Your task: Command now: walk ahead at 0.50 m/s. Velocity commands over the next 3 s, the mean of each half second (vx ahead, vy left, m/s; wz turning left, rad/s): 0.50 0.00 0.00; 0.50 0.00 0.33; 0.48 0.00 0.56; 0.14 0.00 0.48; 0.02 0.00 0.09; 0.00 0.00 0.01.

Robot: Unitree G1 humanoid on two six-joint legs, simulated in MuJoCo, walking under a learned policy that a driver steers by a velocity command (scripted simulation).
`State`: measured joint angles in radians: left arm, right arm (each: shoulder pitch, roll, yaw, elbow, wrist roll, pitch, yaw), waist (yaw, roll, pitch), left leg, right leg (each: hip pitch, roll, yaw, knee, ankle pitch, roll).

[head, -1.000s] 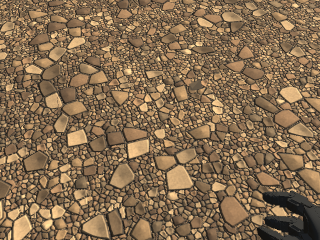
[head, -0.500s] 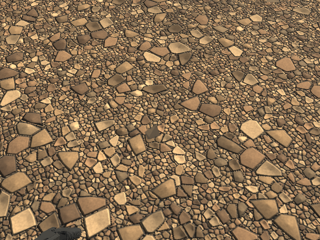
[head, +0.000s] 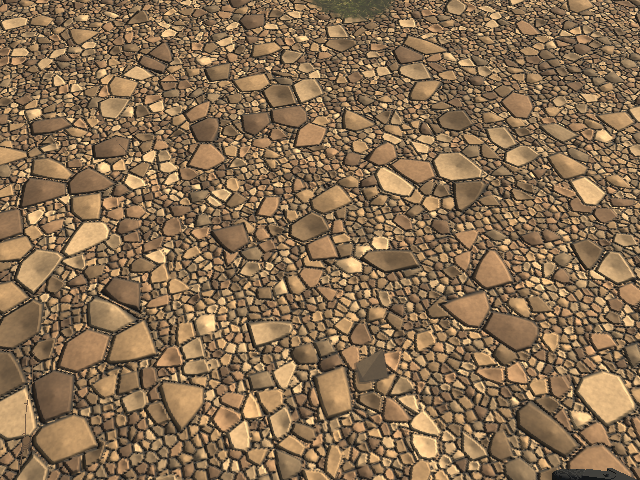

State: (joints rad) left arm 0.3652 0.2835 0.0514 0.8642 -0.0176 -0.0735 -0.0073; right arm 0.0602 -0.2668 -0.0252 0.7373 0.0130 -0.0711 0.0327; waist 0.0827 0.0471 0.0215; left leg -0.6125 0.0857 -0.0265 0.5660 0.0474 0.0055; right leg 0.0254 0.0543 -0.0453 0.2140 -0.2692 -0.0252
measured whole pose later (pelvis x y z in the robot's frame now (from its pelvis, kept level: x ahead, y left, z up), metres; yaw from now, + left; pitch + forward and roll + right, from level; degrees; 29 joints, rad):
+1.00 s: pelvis +0.54 +0.00 +0.00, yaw +12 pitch +0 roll -3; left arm 0.29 0.26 0.07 0.90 0.01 -0.09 0.01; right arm 0.16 -0.28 -0.07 0.80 0.02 -0.02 0.02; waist 0.06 0.04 0.03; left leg -0.68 0.12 -0.04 0.79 0.00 0.01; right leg 0.01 0.02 -0.22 0.22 -0.23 -0.02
